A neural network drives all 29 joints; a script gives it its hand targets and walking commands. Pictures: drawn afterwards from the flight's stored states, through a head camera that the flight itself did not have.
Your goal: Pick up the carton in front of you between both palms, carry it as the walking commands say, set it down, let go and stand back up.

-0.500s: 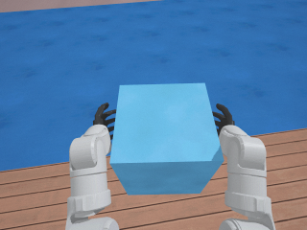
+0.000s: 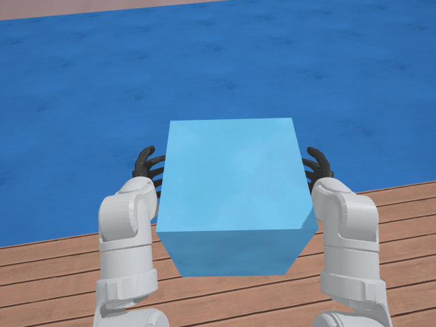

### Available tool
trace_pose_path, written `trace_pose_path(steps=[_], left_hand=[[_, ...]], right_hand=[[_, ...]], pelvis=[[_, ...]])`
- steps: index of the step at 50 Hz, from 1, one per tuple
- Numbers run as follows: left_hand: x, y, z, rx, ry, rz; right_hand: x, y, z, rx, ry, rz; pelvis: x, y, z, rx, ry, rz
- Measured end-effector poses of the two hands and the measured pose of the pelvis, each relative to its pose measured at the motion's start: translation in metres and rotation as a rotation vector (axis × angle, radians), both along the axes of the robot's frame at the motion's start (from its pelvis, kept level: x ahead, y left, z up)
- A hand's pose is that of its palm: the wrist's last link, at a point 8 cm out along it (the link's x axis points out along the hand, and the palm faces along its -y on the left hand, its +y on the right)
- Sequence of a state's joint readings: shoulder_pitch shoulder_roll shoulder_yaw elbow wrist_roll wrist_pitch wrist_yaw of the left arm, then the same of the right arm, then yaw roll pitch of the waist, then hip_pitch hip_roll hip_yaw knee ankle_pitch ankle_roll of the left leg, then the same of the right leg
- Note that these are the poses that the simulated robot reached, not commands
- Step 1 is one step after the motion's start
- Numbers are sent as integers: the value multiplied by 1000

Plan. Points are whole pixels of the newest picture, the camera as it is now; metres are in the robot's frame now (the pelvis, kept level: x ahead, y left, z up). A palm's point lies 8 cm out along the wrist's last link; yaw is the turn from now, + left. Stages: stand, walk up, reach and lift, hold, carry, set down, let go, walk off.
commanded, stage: carry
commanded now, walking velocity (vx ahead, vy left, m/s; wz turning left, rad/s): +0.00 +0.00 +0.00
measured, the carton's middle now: (231, 204) +0.33 +0.00 +0.06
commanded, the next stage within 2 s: none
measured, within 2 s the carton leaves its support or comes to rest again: neither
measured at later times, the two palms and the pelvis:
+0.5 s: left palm (141, 189) +0.32 +0.15 +0.13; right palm (317, 186) +0.32 -0.15 +0.12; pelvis +0.00 +0.00 +0.00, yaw +0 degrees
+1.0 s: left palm (165, 141) +0.46 +0.13 +0.11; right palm (309, 145) +0.44 -0.17 +0.10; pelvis +0.13 +0.00 +0.00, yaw +0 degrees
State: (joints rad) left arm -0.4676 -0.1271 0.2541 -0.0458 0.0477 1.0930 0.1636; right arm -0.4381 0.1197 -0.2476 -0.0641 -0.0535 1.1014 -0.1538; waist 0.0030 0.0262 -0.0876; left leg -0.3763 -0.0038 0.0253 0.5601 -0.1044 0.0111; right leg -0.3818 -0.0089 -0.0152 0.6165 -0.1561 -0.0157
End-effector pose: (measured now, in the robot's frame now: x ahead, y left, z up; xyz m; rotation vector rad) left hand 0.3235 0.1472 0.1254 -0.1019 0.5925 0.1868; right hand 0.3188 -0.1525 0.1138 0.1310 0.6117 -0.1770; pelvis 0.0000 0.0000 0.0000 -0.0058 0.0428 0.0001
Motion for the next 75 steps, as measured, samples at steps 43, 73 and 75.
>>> trace_pose_path(steps=[43, 73, 75], left_hand=[[72, 10, -5, -12, 12, -17], [360, -28, -41, 16, -12, 58], [390, -26, -41, 14, -30, 47]], right_hand=[[68, 10, 1, -6, 12, -20], [377, -27, -51, 57, -9, 39], [403, -26, -51, 41, -27, 36]], pelvis=[[76, 12, -6, -1, 22, -5], [364, -43, -21, 39, 57, -1], [392, -40, -27, 27, 59, -2]])
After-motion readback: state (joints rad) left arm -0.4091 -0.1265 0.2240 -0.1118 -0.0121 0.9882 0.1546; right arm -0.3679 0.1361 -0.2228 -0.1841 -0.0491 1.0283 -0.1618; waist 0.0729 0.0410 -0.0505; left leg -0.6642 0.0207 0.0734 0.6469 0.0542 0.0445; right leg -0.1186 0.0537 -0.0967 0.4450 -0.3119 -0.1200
